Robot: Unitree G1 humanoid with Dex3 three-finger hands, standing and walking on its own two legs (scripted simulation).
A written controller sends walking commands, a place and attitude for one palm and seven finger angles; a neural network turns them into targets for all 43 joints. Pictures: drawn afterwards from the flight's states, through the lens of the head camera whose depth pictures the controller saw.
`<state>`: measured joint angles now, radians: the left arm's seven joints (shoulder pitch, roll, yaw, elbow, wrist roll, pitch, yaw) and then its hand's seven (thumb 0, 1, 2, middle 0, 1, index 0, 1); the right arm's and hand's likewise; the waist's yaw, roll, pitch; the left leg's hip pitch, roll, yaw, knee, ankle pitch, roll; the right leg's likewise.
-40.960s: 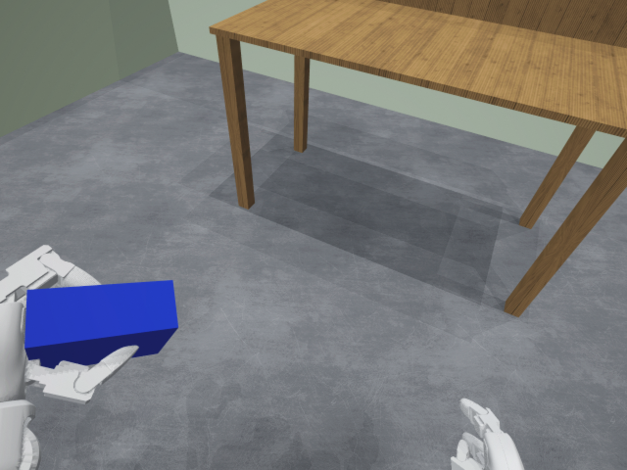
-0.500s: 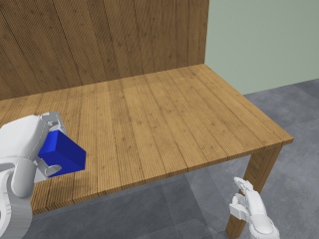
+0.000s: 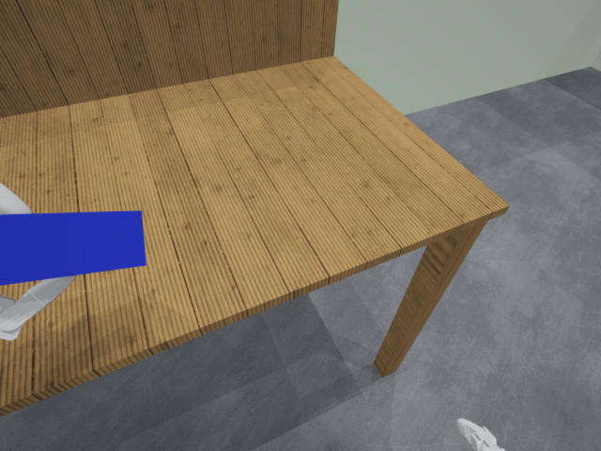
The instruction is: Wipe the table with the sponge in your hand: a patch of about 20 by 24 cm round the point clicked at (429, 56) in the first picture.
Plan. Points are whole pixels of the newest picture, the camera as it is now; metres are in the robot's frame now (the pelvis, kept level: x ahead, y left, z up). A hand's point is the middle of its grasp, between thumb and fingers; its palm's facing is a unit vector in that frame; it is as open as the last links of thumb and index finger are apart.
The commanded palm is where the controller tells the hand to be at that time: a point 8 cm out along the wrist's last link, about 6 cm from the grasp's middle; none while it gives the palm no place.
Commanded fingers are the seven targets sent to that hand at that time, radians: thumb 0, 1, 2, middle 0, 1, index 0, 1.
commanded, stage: step back with the hand held close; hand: left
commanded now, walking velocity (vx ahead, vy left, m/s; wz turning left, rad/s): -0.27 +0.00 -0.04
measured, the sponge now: (75, 244) +0.25 +0.21 +0.22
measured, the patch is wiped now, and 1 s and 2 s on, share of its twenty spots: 0.95 0.95 0.95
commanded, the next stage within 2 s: stop stepping back and stand still in 0.66 s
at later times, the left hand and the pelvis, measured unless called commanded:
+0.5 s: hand out of the picture +0.13 +0.23 +0.24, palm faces +0.43 -0.86 -0.28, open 9.0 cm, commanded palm +0.06 +0.29 +0.26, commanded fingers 0.00 0.10 1.30 -1.20 -1.60 -1.20 -1.60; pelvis -0.09 +0.00 -0.01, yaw +2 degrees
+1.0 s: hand out of the picture -0.04 +0.20 +0.23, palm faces +0.35 -0.87 -0.36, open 9.0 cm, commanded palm -0.09 +0.27 +0.26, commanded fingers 0.00 0.10 1.30 -1.20 -1.60 -1.20 -1.60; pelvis -0.26 -0.01 -0.01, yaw -2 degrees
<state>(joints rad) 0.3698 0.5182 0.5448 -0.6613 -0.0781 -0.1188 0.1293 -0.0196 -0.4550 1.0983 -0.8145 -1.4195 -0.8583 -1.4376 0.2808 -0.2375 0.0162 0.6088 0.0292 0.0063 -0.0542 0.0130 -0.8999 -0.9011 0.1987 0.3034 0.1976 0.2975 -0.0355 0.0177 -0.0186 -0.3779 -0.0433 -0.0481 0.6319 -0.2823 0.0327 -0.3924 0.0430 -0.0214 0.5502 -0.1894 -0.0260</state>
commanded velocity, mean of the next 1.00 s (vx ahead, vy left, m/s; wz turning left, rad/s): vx -0.18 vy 0.01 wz -0.04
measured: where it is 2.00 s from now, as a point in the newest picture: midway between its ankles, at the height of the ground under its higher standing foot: outside the picture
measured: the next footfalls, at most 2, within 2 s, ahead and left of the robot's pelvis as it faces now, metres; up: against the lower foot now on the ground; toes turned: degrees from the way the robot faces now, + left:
right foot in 0.32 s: +0.01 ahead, -0.12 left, +0.00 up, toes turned +2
left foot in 0.56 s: -0.06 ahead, +0.14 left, +0.00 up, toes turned +3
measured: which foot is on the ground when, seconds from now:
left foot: down 0.00-0.38, up 0.40-0.54, down 0.56-0.86, up 0.88-1.00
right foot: down 0.00-0.18, up 0.20-0.30, down 0.32-0.56, up 0.58-0.82, down 0.84-1.00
